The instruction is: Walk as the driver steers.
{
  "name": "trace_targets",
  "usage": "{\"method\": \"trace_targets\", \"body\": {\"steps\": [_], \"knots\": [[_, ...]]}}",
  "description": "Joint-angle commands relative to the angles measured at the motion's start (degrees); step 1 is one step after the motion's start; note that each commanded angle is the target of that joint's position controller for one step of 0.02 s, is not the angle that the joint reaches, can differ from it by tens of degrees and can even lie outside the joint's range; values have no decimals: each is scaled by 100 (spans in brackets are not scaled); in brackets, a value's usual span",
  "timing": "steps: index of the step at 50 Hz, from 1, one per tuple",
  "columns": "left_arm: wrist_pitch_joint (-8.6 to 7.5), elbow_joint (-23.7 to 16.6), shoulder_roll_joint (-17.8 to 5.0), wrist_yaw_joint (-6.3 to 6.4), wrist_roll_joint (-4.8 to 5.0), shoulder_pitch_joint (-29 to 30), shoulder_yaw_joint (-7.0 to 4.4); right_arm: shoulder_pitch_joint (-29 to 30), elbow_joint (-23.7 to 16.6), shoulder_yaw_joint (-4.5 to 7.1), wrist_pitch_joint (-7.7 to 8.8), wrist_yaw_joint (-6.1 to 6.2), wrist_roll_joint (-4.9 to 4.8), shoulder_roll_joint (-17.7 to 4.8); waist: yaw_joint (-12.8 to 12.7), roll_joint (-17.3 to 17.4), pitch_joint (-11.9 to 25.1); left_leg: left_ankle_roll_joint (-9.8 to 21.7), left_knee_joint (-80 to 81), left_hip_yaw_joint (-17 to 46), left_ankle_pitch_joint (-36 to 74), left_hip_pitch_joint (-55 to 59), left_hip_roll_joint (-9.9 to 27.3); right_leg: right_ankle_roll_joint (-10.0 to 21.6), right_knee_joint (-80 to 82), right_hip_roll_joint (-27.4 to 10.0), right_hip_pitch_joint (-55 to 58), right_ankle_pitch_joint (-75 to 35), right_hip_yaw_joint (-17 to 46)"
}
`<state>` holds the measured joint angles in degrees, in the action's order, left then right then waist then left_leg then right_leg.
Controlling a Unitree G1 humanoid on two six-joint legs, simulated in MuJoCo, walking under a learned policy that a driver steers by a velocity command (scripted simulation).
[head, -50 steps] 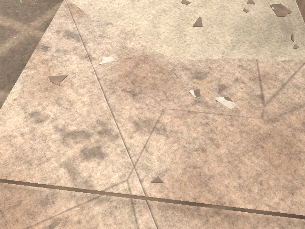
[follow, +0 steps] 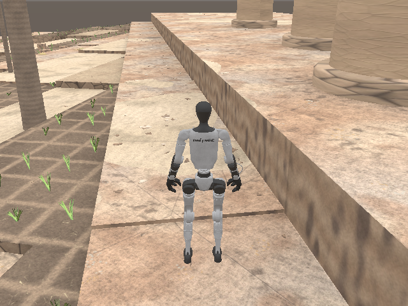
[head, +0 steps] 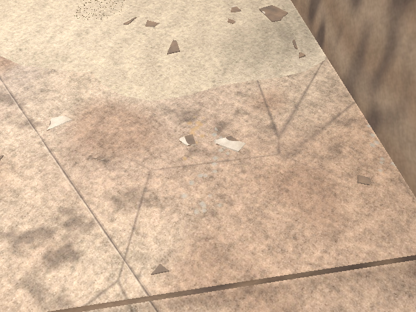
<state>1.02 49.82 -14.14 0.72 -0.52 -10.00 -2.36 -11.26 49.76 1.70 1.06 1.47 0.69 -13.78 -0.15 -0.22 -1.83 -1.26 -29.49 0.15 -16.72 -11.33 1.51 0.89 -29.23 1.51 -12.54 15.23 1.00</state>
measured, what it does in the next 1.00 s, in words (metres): stands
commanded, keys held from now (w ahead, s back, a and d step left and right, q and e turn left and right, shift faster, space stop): no key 0.98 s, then w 0.02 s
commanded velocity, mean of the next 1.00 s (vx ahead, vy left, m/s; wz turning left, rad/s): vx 0.00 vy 0.00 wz -0.01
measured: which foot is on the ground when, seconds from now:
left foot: down 0.00-1.00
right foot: down 0.00-1.00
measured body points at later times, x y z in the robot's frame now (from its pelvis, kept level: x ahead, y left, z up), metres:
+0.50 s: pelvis +0.00 +0.01 +0.00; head +0.01 +0.01 +0.45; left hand +0.07 +0.27 -0.14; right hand +0.06 -0.25 -0.14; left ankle -0.01 +0.13 -0.74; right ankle +0.01 -0.11 -0.74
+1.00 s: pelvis +0.00 +0.01 +0.00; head +0.01 +0.01 +0.45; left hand +0.03 +0.26 -0.15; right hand +0.02 -0.24 -0.15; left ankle -0.01 +0.13 -0.74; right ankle +0.01 -0.11 -0.74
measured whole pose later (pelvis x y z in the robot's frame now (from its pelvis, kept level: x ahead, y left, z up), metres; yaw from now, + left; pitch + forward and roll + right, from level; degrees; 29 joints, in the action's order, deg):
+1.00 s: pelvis +0.00 +0.01 +0.00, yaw +0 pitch -1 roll +0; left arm 0.4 63.5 -12.1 2.1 0.0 -11.6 -1.0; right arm -14.3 61.8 0.4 0.7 2.3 0.2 -12.0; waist -0.1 -0.1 -2.1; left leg -0.4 -27.7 0.1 -15.6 -10.8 0.4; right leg 0.0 -27.9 0.3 -12.1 14.5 1.1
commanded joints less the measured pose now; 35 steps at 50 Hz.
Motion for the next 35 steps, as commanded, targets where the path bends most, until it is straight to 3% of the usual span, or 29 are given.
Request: {"method": "trace_targets", "body": {"steps": [1, 18, 35], "knots": [[-79, -167, -566, 37, 11, 151, -128, 14, -179, 147, 58, 35, -10, -721, 40, 26, 165, 137, 519, 241, 829, -68, 234, 102, 473, -320, 91, -809, 348], [-78, 652, -574, 122, 40, 45, -91, -56, 480, 76, 20, 56, -28, -617, 11, 42, 74, 139, 634, 120, 850, -60, 79, 68, 535, -311, 222, -935, 261], [-85, 1083, -476, 142, 49, -87, -11, -312, 899, 3, 3, 91, -39, -521, 8, 16, -6, 155, 684, 80, 735, -121, 15, 47, 600, -273, 151, -812, 178]]}}
Velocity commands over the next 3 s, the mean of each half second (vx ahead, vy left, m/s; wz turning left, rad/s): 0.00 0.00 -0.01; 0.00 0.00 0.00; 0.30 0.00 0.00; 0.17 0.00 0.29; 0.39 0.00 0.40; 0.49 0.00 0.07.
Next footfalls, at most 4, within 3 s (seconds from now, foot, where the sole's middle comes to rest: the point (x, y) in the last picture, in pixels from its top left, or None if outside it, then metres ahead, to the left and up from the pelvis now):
1.58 right None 0.36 -0.18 -0.77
2.20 left None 0.26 0.05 -0.77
2.62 right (220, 257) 0.68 -0.01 -0.73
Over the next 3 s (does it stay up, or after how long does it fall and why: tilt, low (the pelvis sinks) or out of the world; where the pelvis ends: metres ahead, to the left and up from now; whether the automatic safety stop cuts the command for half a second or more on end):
stays up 0.63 0.08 0.05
